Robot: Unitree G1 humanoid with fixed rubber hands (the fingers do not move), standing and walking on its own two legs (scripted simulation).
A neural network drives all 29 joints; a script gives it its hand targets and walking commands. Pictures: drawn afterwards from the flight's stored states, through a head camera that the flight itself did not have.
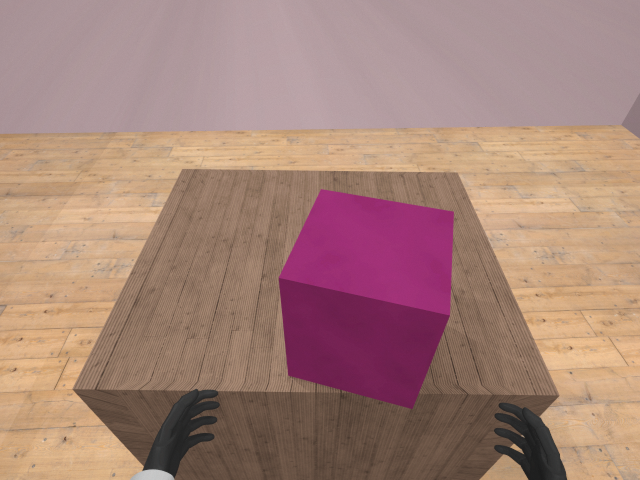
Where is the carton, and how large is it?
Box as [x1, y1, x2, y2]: [279, 189, 453, 408]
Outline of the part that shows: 321,189 279,276 288,375 412,408 449,316 453,212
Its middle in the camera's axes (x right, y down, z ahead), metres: +0.07 +0.09 +0.62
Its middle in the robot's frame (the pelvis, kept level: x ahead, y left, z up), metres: +0.40 -0.04 -0.01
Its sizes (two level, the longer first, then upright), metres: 0.210 0.200 0.250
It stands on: a pedestal, 0.64 m high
